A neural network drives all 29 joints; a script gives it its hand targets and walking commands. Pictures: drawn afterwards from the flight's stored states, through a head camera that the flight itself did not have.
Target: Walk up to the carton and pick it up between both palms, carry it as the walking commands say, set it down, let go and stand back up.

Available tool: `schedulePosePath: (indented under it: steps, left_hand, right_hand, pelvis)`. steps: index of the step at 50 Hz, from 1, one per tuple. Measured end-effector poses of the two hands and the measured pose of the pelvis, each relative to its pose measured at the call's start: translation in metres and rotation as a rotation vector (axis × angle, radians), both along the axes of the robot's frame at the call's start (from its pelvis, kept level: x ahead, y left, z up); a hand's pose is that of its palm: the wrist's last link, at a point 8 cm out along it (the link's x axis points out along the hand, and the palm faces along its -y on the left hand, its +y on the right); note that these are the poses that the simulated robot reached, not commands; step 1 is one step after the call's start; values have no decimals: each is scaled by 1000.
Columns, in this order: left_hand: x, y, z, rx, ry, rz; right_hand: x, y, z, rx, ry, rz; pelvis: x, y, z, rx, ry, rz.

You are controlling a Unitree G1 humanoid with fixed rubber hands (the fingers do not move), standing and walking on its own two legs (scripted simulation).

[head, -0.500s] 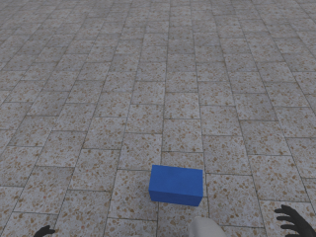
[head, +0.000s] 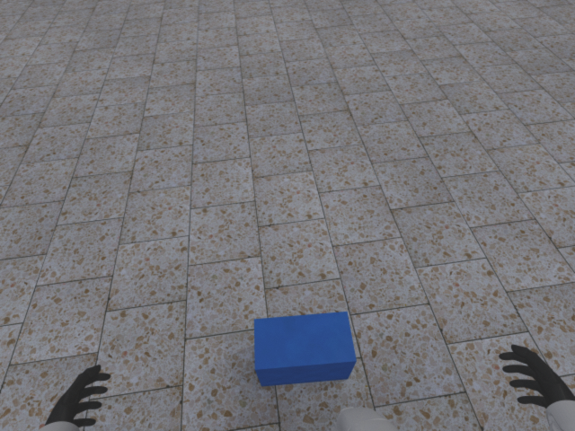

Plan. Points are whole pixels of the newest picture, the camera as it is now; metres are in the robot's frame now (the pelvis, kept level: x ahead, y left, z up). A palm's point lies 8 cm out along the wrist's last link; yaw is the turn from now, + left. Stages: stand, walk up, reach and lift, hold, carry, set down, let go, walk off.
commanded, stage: walk up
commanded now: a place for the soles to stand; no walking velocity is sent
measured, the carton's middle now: (302, 350) +0.40 -0.02 -0.65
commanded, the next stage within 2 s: stand in 1.48 s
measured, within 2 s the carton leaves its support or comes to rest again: neither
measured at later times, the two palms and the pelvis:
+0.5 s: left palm out of the picture +0.14 +0.31 -0.06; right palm out of the picture +0.09 -0.36 -0.09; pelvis +0.00 -0.02 +0.00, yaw -3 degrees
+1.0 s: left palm (101, 413) +0.16 +0.29 -0.07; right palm out of the picture +0.07 -0.37 -0.09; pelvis +0.01 -0.03 +0.01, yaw -6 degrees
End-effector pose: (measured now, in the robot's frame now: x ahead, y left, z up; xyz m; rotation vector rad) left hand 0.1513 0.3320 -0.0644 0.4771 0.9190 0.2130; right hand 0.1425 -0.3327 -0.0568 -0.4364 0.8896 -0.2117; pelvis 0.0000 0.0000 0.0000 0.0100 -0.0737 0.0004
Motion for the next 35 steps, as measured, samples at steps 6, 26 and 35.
schedulePosePath:
  steps: [6,26,35]
  left_hand:
    - [-12,-6,-7,7,64,6]
    - [-16,-20,0,34,105,13]
    - [4,-31,0,1,87,-24]
  right_hand:
    - [-12,-11,-11,17,36,-42]
    - [-51,-27,-35,77,129,-150]
    - [-73,-19,-32,80,160,-198]
  pelvis:
    - [-1,-5,-1,4,-7,-19]
    - [0,-19,2,16,2,-46]
    - [2,-14,10,19,15,-80]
